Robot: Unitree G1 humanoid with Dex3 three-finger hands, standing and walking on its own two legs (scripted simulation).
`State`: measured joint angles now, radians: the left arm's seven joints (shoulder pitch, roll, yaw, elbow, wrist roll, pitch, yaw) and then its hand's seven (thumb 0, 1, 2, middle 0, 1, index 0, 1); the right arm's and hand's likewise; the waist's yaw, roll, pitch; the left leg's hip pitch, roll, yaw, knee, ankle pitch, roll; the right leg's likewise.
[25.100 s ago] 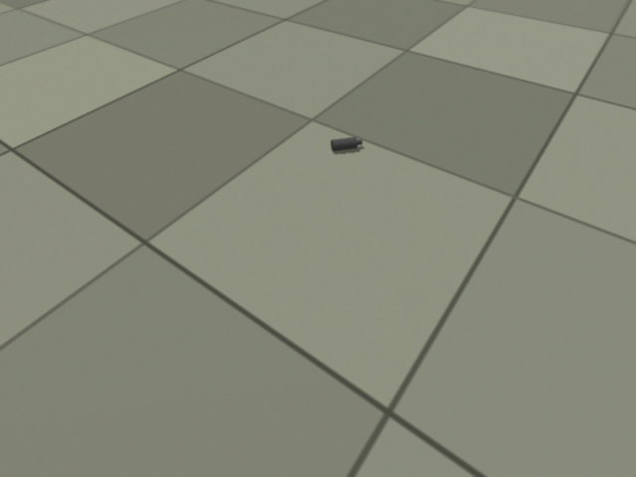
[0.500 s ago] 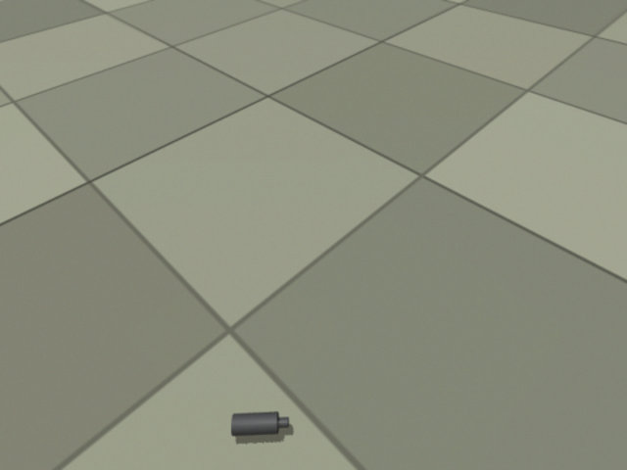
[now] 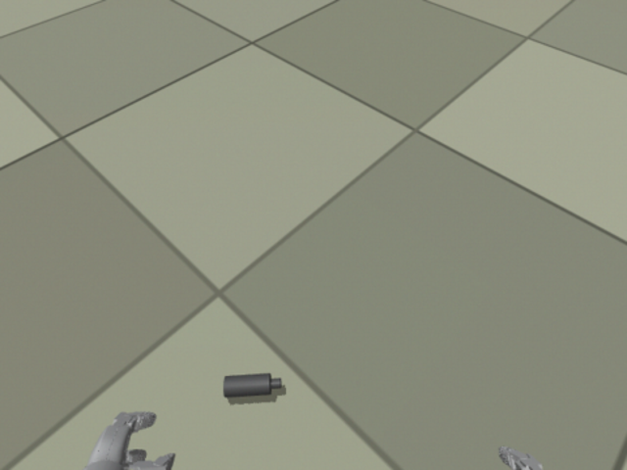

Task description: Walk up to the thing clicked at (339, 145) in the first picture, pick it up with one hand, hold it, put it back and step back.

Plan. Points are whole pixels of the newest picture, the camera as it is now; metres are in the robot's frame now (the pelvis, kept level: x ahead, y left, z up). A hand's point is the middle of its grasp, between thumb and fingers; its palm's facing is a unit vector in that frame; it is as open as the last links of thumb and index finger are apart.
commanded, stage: rise first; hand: left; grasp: from above
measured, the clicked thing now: (253, 384) +0.41 +0.21 -0.73
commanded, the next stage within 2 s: none
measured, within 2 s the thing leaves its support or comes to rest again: neither
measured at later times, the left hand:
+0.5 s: hand out of the picture +0.13 +0.26 -0.22, palm faces -0.19 -0.85 -0.49, open 14.2 cm
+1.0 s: hand (187, 441) +0.22 +0.29 -0.40, palm faces -0.45 -0.44 -0.77, open 14.1 cm
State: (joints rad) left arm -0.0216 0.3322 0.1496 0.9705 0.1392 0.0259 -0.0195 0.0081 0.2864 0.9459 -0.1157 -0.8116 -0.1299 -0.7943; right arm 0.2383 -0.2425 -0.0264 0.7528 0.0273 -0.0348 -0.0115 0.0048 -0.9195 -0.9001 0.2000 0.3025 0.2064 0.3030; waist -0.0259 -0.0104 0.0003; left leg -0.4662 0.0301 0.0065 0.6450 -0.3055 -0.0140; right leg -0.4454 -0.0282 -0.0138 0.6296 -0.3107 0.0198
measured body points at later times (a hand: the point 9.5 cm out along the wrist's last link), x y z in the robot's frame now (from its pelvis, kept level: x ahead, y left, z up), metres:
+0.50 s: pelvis +0.00 +0.01 -0.08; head +0.10 +0.03 +0.36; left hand +0.14 +0.30 -0.19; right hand +0.18 -0.24 -0.17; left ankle +0.01 +0.13 -0.72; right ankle +0.00 -0.13 -0.72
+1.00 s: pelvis -0.06 +0.00 -0.26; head +0.13 +0.02 +0.15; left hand +0.24 +0.31 -0.36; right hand +0.13 -0.27 -0.37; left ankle +0.01 +0.13 -0.72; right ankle +0.00 -0.13 -0.72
